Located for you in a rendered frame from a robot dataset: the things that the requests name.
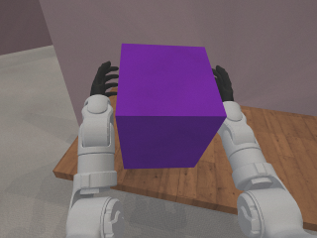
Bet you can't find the robot right forearm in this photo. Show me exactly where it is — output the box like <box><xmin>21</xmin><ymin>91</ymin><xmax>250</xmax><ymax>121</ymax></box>
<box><xmin>217</xmin><ymin>101</ymin><xmax>303</xmax><ymax>227</ymax></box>

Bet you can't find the robot left forearm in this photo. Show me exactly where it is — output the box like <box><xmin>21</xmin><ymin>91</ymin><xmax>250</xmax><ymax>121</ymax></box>
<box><xmin>65</xmin><ymin>94</ymin><xmax>117</xmax><ymax>235</ymax></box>

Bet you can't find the carton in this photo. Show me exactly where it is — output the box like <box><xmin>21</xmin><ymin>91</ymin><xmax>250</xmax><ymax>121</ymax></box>
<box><xmin>115</xmin><ymin>43</ymin><xmax>227</xmax><ymax>170</ymax></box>

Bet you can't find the right robot upper arm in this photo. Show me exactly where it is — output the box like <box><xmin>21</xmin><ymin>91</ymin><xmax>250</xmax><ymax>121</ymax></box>
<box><xmin>237</xmin><ymin>187</ymin><xmax>317</xmax><ymax>238</ymax></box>

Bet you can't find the left robot upper arm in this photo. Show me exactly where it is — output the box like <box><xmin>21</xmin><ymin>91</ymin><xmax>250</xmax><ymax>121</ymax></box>
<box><xmin>65</xmin><ymin>196</ymin><xmax>125</xmax><ymax>238</ymax></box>

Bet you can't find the left robot hand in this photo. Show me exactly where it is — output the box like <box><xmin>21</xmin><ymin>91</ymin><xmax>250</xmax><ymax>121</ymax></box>
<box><xmin>90</xmin><ymin>61</ymin><xmax>119</xmax><ymax>97</ymax></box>

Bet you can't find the table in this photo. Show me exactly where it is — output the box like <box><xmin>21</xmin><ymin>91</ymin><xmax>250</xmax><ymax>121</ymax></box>
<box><xmin>53</xmin><ymin>87</ymin><xmax>317</xmax><ymax>232</ymax></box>

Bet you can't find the right robot hand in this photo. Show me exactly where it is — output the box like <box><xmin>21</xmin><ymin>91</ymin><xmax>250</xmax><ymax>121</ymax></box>
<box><xmin>212</xmin><ymin>65</ymin><xmax>234</xmax><ymax>102</ymax></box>

